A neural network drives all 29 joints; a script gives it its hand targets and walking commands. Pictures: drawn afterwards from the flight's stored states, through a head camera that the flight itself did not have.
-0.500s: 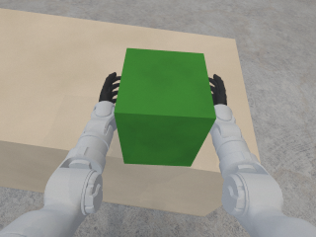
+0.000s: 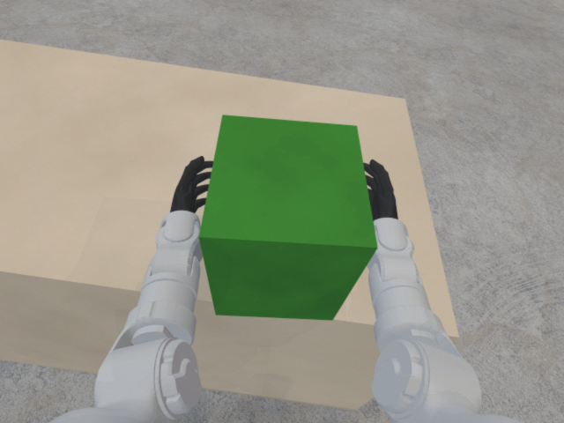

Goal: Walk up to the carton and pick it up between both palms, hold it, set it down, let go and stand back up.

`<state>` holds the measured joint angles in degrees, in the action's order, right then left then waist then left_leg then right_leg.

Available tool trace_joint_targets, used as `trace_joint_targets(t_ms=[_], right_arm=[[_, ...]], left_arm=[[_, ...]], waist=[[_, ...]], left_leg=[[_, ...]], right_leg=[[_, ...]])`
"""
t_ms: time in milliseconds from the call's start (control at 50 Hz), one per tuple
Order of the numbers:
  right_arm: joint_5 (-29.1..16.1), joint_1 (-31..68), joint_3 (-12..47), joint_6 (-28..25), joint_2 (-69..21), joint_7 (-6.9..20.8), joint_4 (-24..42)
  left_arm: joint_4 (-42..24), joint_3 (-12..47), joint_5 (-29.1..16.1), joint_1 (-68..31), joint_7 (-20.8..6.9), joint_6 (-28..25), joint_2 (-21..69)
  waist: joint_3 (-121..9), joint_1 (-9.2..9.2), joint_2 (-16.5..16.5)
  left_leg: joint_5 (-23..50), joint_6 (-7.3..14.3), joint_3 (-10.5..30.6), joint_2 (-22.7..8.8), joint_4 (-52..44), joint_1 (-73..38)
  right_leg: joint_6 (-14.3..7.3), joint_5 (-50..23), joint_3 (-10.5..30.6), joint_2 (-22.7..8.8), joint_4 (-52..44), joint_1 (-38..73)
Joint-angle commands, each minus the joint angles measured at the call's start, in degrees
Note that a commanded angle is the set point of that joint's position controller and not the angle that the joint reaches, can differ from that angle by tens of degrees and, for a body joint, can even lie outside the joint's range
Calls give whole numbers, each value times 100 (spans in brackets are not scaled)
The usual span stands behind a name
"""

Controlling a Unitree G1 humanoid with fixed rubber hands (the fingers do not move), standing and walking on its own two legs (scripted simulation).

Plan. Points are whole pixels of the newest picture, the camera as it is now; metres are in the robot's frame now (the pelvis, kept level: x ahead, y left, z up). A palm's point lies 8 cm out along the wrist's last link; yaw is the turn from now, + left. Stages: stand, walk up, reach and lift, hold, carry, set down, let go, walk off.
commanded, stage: reach and lift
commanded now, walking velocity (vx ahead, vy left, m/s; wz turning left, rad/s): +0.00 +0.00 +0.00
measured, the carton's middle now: (282, 226) +0.38 +0.01 +0.04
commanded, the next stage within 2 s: none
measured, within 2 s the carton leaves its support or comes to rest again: leaves its support in 0.68 s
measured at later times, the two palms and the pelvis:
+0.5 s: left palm (188, 206) +0.39 +0.15 +0.07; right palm (379, 216) +0.38 -0.14 +0.08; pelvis +0.01 +0.01 +0.00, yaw +0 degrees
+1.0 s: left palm (197, 210) +0.37 +0.13 +0.09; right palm (398, 226) +0.35 -0.16 +0.10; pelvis -0.02 +0.00 +0.00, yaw +0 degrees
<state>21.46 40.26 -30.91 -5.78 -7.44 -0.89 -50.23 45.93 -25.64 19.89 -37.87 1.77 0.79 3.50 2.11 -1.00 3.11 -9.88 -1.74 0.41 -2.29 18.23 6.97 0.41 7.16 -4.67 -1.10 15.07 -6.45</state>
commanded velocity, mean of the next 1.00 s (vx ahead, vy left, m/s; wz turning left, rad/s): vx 0.00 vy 0.00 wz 0.00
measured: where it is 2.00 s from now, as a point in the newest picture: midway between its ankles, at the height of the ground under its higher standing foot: outside the picture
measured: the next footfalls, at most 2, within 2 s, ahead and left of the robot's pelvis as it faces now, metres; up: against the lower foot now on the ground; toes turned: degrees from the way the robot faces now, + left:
none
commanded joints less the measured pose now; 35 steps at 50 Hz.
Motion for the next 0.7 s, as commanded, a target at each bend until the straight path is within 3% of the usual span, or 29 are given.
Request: trace_joint_targets(t_ms=[0,100,180,300,520,680], right_arm=[[102,2722,1617,-390,-2545,485,263],[-27,2697,1923,-585,-2598,441,413],[-177,2606,2255,-639,-2603,382,532],[-341,2410,2532,-610,-2528,315,522],[-618,2652,2802,-825,-2455,257,597],[-685,3391,3050,-1324,-2417,207,658]], left_arm=[[-419,1804,45,-3057,-710,198,3014],[-702,2154,-13,-2829,-650,208,3277],[-872,2295,-119,-2704,-612,239,3280],[-965,2426,-177,-2611,-596,355,3312],[-1270,2797,-239,-2789,-502,347,3517],[-1582,3187,-449,-3564,-286,-88,3667]], waist=[[-2441,-207,-680],[-2747,-239,-791],[-2731,-257,-479],[-2449,-319,-301],[-2884,-278,-628],[-3567,-293,-659]], left_leg=[[1663,-237,-709,358,-64,-303],[2320,-326,-629,308,179,-443],[2390,-254,-535,301,202,-264],[2242,-180,-468,286,114,-347],[2526,-270,-481,237,236,-614],[3037,-336,-368,156,441,-623]], right_leg=[[95,-1562,-216,280,161,1233],[83,-2195,-275,325,282,1244],[148,-2592,-263,309,365,1495],[151,-2519,-267,295,314,1504],[67,-2546,-297,335,293,1325],[-6,-2806,-310,393,376,1218]])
